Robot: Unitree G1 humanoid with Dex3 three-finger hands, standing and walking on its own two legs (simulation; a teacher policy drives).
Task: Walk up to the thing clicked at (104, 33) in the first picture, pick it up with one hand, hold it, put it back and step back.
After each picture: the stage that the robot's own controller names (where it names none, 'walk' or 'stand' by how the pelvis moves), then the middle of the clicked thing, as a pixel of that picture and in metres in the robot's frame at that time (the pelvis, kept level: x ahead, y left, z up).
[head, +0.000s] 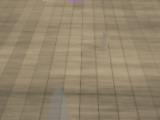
stand; (105, 41) +1.40 -0.23 -0.66
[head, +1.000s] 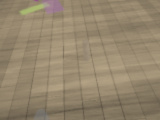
walk; (86, 50) +1.29 +0.10 -0.63
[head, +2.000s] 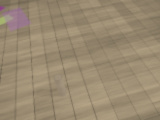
walk; (60, 85) +0.78 +0.29 -0.65
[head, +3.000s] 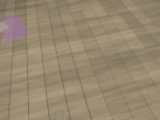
walk; out of the picture +0.45 +0.22 -0.64
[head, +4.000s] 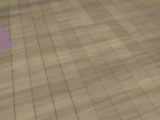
stand; out of the picture +0.36 +0.22 -0.65
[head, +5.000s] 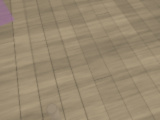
stand; (54, 114) +0.42 +0.22 -0.64
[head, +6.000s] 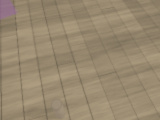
stand; (58, 109) +0.41 +0.20 -0.62
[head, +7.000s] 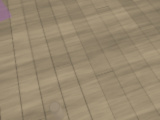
stand; (57, 111) +0.41 +0.20 -0.63
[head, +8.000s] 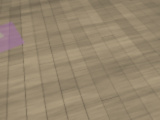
stand; out of the picture +0.39 +0.19 -0.66
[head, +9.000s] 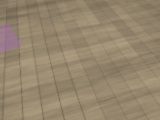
stand; out of the picture +0.39 +0.20 -0.66
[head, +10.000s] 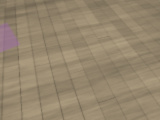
stand; out of the picture +0.37 +0.20 -0.66
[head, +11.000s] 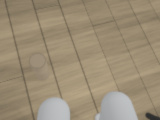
go down; (40, 68) +0.46 +0.17 -0.34
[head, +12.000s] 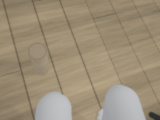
go down; (40, 61) +0.48 +0.16 -0.28
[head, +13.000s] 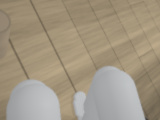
close in; out of the picture +0.48 +0.20 -0.18
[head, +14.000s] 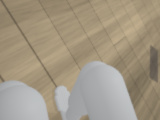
close; out of the picture +0.47 +0.22 -0.18
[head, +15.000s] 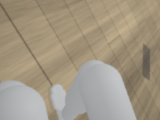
lift; out of the picture +0.46 +0.22 -0.18
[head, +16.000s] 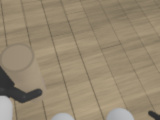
lift; (29, 79) +0.34 +0.18 +0.02
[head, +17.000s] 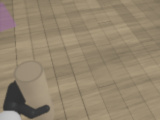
hold; (38, 97) +0.30 +0.16 +0.03
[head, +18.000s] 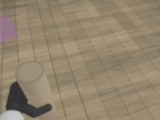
hold; (40, 96) +0.30 +0.16 +0.05
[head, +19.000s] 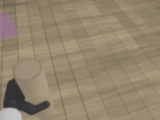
hold; (37, 93) +0.31 +0.16 +0.05
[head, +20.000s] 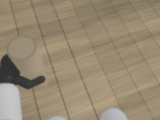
crouch; (32, 68) +0.40 +0.16 -0.02
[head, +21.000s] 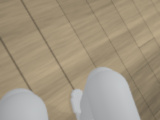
lower; out of the picture +0.50 +0.21 -0.12
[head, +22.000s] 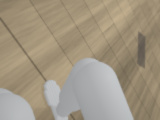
lower; out of the picture +0.49 +0.23 -0.19
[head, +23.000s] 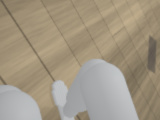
lower; out of the picture +0.47 +0.23 -0.19
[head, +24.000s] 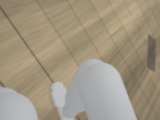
lower; out of the picture +0.48 +0.23 -0.18
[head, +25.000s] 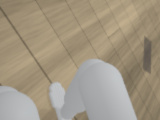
lower; out of the picture +0.49 +0.23 -0.18
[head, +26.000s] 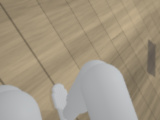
open; out of the picture +0.47 +0.22 -0.19
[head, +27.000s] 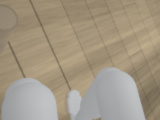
stand; out of the picture +0.47 +0.20 -0.20
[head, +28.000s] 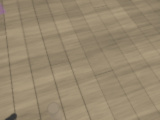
stand; (55, 114) +0.41 +0.16 -0.54
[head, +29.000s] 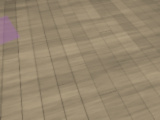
stand; out of the picture +0.40 +0.16 -0.60
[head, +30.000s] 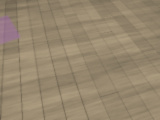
stand; out of the picture +0.40 +0.15 -0.60
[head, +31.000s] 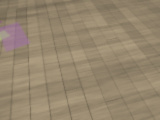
stand; out of the picture +0.41 +0.15 -0.64
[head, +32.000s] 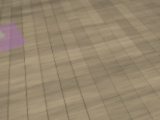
stand; out of the picture +0.39 +0.17 -0.66
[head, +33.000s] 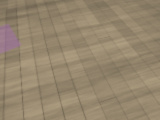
walk; out of the picture +0.38 +0.19 -0.66
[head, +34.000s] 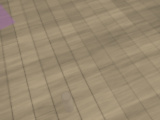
walk; (68, 102) +0.52 +0.15 -0.63
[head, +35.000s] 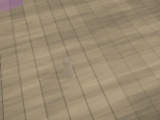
walk; (68, 68) +0.81 +0.17 -0.63
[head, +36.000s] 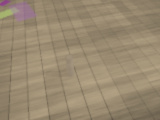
stand; (70, 66) +1.03 +0.17 -0.64
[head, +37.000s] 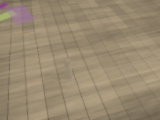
stand; (68, 69) +1.03 +0.16 -0.66
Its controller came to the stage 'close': yes
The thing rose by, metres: 0.69
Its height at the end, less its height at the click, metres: +0.00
